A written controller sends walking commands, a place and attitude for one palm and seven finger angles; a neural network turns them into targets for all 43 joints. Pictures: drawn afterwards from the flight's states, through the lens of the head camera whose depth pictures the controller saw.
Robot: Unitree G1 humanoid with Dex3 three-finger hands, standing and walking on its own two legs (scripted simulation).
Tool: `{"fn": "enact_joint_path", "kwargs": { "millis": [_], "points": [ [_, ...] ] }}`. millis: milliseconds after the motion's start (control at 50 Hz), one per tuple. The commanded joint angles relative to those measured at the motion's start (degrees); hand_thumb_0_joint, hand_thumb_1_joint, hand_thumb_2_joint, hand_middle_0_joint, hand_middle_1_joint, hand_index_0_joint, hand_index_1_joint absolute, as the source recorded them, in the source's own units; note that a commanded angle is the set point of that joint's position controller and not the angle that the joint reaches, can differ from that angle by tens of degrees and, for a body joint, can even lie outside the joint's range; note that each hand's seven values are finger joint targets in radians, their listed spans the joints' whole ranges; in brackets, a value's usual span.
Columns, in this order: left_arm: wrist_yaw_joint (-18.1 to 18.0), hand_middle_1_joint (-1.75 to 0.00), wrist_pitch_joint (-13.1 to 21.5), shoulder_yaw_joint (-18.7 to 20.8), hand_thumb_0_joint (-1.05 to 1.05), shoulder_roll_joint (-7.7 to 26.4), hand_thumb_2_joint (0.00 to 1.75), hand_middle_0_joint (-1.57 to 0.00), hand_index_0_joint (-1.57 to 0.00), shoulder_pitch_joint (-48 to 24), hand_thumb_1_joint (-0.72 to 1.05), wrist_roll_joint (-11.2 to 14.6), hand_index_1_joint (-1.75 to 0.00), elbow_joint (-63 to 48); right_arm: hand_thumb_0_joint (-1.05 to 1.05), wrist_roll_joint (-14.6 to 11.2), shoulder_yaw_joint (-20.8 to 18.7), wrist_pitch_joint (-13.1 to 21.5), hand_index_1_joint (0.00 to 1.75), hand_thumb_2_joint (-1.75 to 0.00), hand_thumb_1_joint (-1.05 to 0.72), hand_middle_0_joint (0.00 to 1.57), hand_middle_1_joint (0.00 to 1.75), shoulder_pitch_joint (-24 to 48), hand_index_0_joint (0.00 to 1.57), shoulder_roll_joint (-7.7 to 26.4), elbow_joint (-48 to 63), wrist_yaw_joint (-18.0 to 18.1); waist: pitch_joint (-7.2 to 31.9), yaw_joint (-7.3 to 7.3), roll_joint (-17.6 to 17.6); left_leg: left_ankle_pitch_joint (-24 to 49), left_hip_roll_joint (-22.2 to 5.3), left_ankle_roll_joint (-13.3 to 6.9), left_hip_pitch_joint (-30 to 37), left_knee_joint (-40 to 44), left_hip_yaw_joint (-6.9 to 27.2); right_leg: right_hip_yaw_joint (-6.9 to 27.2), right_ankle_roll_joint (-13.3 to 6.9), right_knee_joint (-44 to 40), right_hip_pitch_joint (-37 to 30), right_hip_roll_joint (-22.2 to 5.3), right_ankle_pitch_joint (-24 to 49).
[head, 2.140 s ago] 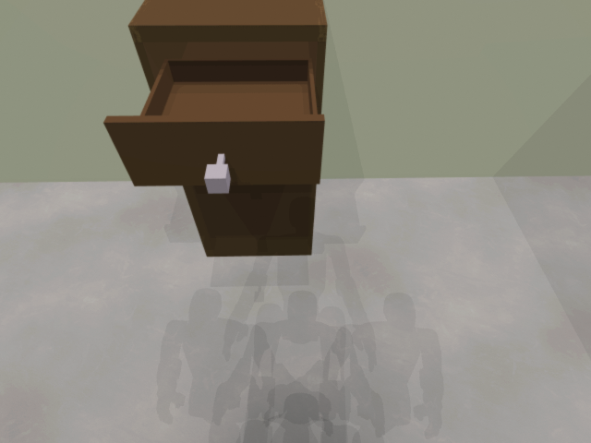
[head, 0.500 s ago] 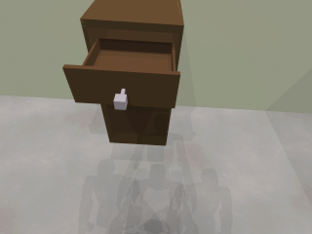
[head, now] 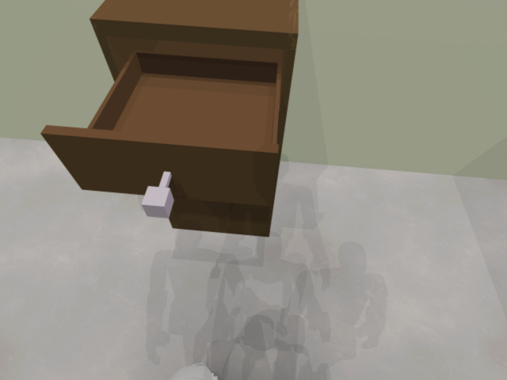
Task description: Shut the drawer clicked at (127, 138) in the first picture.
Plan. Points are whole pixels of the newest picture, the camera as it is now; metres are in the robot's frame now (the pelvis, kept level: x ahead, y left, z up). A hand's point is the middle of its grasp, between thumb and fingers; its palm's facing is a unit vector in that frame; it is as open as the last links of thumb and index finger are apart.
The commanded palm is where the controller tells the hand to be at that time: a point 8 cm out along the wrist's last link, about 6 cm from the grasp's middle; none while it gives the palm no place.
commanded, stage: come to a stop and stand still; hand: left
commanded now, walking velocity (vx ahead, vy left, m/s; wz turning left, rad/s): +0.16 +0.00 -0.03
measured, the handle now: (161, 192) +0.40 +0.19 +0.03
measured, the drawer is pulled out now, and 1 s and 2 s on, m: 0.30 0.30 0.30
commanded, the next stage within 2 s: look again from close up in 1.30 s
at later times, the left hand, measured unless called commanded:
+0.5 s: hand out of the picture +0.13 +0.17 -0.17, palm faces +0.08 -0.96 -0.26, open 7.4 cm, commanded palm none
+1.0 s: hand out of the picture +0.12 +0.14 -0.17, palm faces -0.02 -0.97 -0.25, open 7.4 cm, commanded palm none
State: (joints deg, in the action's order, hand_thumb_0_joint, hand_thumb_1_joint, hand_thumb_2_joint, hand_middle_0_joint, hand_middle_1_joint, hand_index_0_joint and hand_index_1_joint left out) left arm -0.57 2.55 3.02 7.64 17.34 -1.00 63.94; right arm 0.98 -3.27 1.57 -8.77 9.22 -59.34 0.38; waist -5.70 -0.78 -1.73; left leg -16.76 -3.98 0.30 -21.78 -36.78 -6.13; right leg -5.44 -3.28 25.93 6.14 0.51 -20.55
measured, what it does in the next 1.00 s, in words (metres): steps on the spot: left foot, then right foot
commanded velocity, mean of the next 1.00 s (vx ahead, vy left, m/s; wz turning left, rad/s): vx -0.10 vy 0.01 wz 0.00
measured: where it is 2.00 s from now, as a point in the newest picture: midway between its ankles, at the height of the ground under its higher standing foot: outside the picture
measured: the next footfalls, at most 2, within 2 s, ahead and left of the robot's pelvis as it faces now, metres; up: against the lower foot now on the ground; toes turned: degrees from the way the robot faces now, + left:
left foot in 0.04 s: +0.10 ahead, +0.13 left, +0.00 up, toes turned +6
right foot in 0.22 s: +0.09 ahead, -0.14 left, +0.00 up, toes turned -3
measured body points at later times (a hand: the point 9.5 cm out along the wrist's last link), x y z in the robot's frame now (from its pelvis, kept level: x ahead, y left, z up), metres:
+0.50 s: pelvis +0.09 -0.03 +0.01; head +0.17 -0.03 +0.45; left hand +0.12 +0.22 -0.15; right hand +0.18 -0.29 -0.15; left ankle +0.07 +0.08 -0.70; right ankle +0.05 -0.14 -0.74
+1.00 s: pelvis +0.08 -0.05 +0.00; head +0.12 -0.07 +0.44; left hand +0.12 +0.19 -0.15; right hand +0.12 -0.28 -0.17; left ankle +0.11 +0.10 -0.74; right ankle +0.02 -0.16 -0.74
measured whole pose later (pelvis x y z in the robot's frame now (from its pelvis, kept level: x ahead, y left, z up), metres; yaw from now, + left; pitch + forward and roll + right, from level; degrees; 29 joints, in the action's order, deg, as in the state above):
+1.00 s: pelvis +0.08 -0.05 +0.00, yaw +0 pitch +0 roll +1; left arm -1.0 -1.3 1.1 10.4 12.2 -0.9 58.8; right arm 0.6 -2.3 -2.3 -10.6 10.7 -58.6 0.8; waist -5.1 1.3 1.9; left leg -11.4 -2.3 1.7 -17.3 -29.6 0.2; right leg 0.8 -1.2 31.2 9.9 0.8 -21.2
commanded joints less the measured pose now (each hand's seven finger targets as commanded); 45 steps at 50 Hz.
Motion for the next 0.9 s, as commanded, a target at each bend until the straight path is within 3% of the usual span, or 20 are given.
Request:
{"fn": "enact_joint_path", "kwargs": {
  "millis": [0, 20, 40, 120, 160, 180, 200, 220, 240, 300, 340, 440, 520, 560, 580, 660, 780, 820, 860, 880],
  "points": [
    [-0.4, -0.30, 1.0, 0.9, 0.00, 5.0, 0.90, -0.20, -0.20, 4.0, 0.90, 0.8, -0.30, -2.8, 0.00, 0.8, -1.1, 1.9, 0.30, -0.90, -0.90, 0.20, 0.30, -17.2, 0.20, 7.7, -2.7, 1.4, 11.5, 6.68, 9.2, 24.1, -9.3, -7.0, 29.8, 11.4, 13.1, 2.1, 0.6, 17.1, 14.6, -3.7, 25.0],
    [-0.2, -0.30, 1.2, 0.1, 0.00, 3.4, 0.90, -0.20, -0.20, 1.9, 0.90, 1.1, -0.30, -4.6, 0.00, 1.0, -2.0, 1.6, 0.30, -0.90, -0.90, 0.20, 0.30, -21.8, 0.20, 11.7, -3.4, 1.9, 13.1, 8.36, 18.4, 39.2, -22.1, -14.9, 34.9, 15.4, 25.8, -0.2, 2.4, 33.6, 24.3, 0.3, -11.6],
    [-0.7, -0.30, 0.7, 0.3, 0.00, 4.9, 0.90, -0.20, -0.20, -0.3, 0.90, 0.7, -0.30, -5.5, 0.00, 1.1, -1.8, 0.8, 0.30, -0.90, -0.90, 0.20, 0.30, -20.3, 0.20, 11.6, -3.2, 2.0, 10.4, 7.65, 11.5, 38.5, -24.3, -17.2, 30.4, 15.0, 25.3, 5.8, 2.0, 40.0, 25.2, -1.7, -15.3],
    [-0.2, -0.30, -1.7, 0.3, 0.00, 2.5, 0.90, -0.20, -0.20, 1.9, 0.90, 0.3, -0.30, -4.4, 0.00, 1.0, 0.6, 0.4, 0.30, -0.90, -0.90, 0.20, 0.30, -1.3, 0.20, 6.7, 1.6, 2.7, 0.3, -0.20, 14.4, 31.6, -13.9, -8.0, 6.5, 16.9, 9.0, 5.4, 3.7, 20.1, 12.2, -6.1, -9.8],
    [-0.1, -0.30, -1.6, 0.4, 0.00, 3.7, 0.90, -0.20, -0.20, 7.3, 0.90, -0.3, -0.30, -2.4, 0.00, 0.3, 0.2, -0.3, 0.30, -0.90, -0.90, 0.20, 0.30, 0.4, 0.20, 8.1, 1.7, 2.9, 3.8, -2.26, 8.3, 27.4, -8.6, -4.6, 9.2, 9.3, 5.3, 1.6, 4.5, 5.1, 6.5, -3.3, 3.9],
    [-0.4, -0.30, -1.1, 0.8, 0.00, 6.4, 0.90, -0.20, -0.20, 9.6, 0.90, -0.7, -0.30, -1.9, 0.00, -0.4, 0.0, -1.0, 0.30, -0.90, -0.90, 0.20, 0.30, -0.4, 0.20, 7.0, 2.0, 2.6, 4.7, -2.39, -0.5, 16.9, -4.3, -1.5, 8.1, 4.4, 4.1, 6.4, 4.2, -3.5, 5.1, -4.9, 19.0],
    [-0.8, -0.30, -1.0, 1.3, 0.00, 11.0, 0.90, -0.20, -0.20, 7.7, 0.90, -1.1, -0.30, -2.6, 0.00, -1.1, 0.0, -1.7, 0.30, -0.90, -0.90, 0.20, 0.30, -1.5, 0.20, 4.9, 3.0, 1.9, 4.7, -0.45, -12.2, 1.5, -0.3, 0.9, 5.2, 1.1, 1.5, 16.1, 1.2, -5.6, 5.4, -13.9, 35.5],
    [-0.9, -0.30, -1.2, 1.3, 0.00, 12.6, 0.90, -0.20, -0.20, 4.0, 0.90, -0.9, -0.30, -4.1, 0.00, -1.0, -0.3, -2.5, 0.30, -0.90, -0.90, 0.20, 0.30, -2.7, 0.20, 4.5, 3.2, 1.5, 4.9, 0.34, -13.7, -8.9, 2.5, 1.7, 5.7, -2.4, 1.5, 18.3, -3.4, -5.5, 5.9, -19.0, 46.5],
    [-0.7, -0.30, -1.5, 1.4, 0.00, 14.0, 0.90, -0.20, -0.20, 1.1, 0.90, -0.9, -0.30, -5.8, 0.00, -1.1, -0.7, -3.0, 0.30, -0.90, -0.90, 0.20, 0.30, -4.7, 0.20, 5.0, 2.5, 1.3, 6.8, 1.45, -7.4, -10.9, 2.7, 1.9, 8.5, -3.8, 2.4, 16.8, -5.9, -4.9, 6.9, -20.6, 46.8],
    [-2.2, -0.30, -1.7, 2.6, 0.00, 13.6, 0.90, -0.20, -0.20, 2.9, 0.90, -0.8, -0.30, -5.2, 0.00, -0.7, -0.9, -3.3, 0.30, -0.90, -0.90, 0.20, 0.30, 0.2, 0.20, 5.5, 3.4, 1.8, 5.2, -2.49, -13.3, -15.3, 4.2, 2.0, -5.4, -11.9, 3.4, 16.7, -7.7, 2.5, -8.7, -20.0, 80.1],
    [-3.0, -0.30, -2.3, 3.3, 0.00, 13.8, 0.90, -0.20, -0.20, 4.6, 0.90, -0.9, -0.30, -5.1, 0.00, -1.0, -1.0, -3.4, 0.30, -0.90, -0.90, 0.20, 0.30, 3.0, 0.20, 6.0, 4.6, 1.9, 6.7, -4.26, -11.2, -17.2, 4.6, 2.0, -9.8, -13.2, 4.9, 16.9, -9.2, 3.2, -16.1, -21.5, 83.9],
    [-3.1, -0.30, -3.0, 3.8, 0.00, 14.7, 0.90, -0.20, -0.20, -1.0, 0.90, -0.5, -0.30, -7.9, 0.00, -0.9, -0.9, -4.1, 0.30, -0.90, -0.90, 0.20, 0.30, 3.0, 0.20, 5.1, 5.1, 1.0, 9.2, -2.60, -6.4, -9.9, 3.9, 2.3, -3.8, -7.4, 7.4, 14.3, -8.5, 1.3, -12.4, -20.4, 64.7],
    [-2.7, -0.30, -3.2, 3.0, 0.00, 14.1, 0.90, -0.20, -0.20, -5.6, 0.90, 0.0, -0.30, -9.1, 0.00, -0.3, -1.1, -3.7, 0.30, -0.90, -0.90, 0.20, 0.30, -3.4, 0.20, 7.3, 3.6, 0.8, 9.5, 2.10, -2.1, 14.7, 2.5, 1.7, 12.7, 14.9, 4.8, 8.5, -2.1, 7.5, -2.0, -14.0, 45.6],
    [-2.7, -0.30, -4.1, 1.4, 0.00, 8.5, 0.90, -0.20, -0.20, -1.9, 0.90, 0.8, -0.30, -9.7, 0.00, 0.2, -2.5, -3.1, 0.30, -0.90, -0.90, 0.20, 0.30, -6.9, 0.20, 15.4, 4.2, 1.4, 14.6, 2.69, 17.8, 58.7, -18.4, -10.3, 22.0, 15.8, 25.4, 4.8, 4.6, 26.2, 12.7, -0.8, -17.5],
    [-2.9, -0.30, -4.8, 1.7, 0.00, 9.7, 0.90, -0.20, -0.20, -1.4, 0.90, 0.6, -0.30, -9.7, 0.00, 0.5, -2.1, -3.6, 0.30, -0.90, -0.90, 0.20, 0.30, -6.1, 0.20, 15.3, 4.9, 1.9, 14.6, 3.16, 13.8, 55.9, -19.0, -14.5, 17.9, 14.0, 21.8, 10.4, 3.5, 34.7, 10.9, -0.2, -19.8],
    [-1.8, -0.30, -5.3, 1.9, 0.00, 10.0, 0.90, -0.20, -0.20, -3.7, 0.90, 0.1, -0.30, -9.4, 0.00, 0.8, -0.3, -2.8, 0.30, -0.90, -0.90, 0.20, 0.30, -1.4, 0.20, 10.7, 6.7, 2.9, 5.6, 0.78, 10.3, 42.1, -13.4, -12.3, 11.6, 15.1, 17.1, 10.8, 4.4, 38.3, 16.9, -0.9, -10.6],
    [-0.6, -0.30, -4.5, 0.7, 0.00, 8.4, 0.90, -0.20, -0.20, -1.6, 0.90, 0.1, -0.30, -9.5, 0.00, 0.8, -1.0, -2.5, 0.30, -0.90, -0.90, 0.20, 0.30, -1.5, 0.20, 12.5, 5.7, 2.2, 9.2, 0.60, 11.6, 18.9, -10.6, -9.1, 11.9, 16.9, 16.0, 4.4, 3.7, 12.8, 7.6, -0.6, -7.1],
    [-0.7, -0.30, -3.8, 0.8, 0.00, 9.5, 0.90, -0.20, -0.20, 1.6, 0.90, -0.2, -0.30, -8.4, 0.00, -0.1, -1.1, -2.7, 0.30, -0.90, -0.90, 0.20, 0.30, -1.6, 0.20, 11.2, 5.3, 1.9, 8.7, -0.68, 5.7, 11.2, -6.0, -5.3, 7.8, 11.9, 12.8, 5.5, 3.2, -2.5, 1.0, -1.0, 5.6],
    [-1.1, -0.30, -2.9, 1.2, 0.00, 15.1, 0.90, -0.20, -0.20, -1.7, 0.90, -0.5, -0.30, -8.9, 0.00, -0.8, -0.2, -3.2, 0.30, -0.90, -0.90, 0.20, 0.30, -1.3, 0.20, 6.1, 6.1, 1.0, 3.9, 1.18, -10.5, -3.7, 2.1, 0.6, 4.7, 5.3, 5.8, 21.0, -1.9, -11.4, 7.4, -14.8, 10.7],
    [-0.9, -0.30, -2.7, 0.7, 0.00, 15.1, 0.90, -0.20, -0.20, -4.9, 0.90, -0.4, -0.30, -9.6, 0.00, -0.4, 0.1, -3.3, 0.30, -0.90, -0.90, 0.20, 0.30, -1.8, 0.20, 6.3, 5.5, 0.5, 3.7, 1.95, -8.6, -5.5, 2.5, 1.0, 8.3, 3.1, 5.9, 19.9, -4.2, -10.9, 11.7, -16.3, 11.0]
  ]
}}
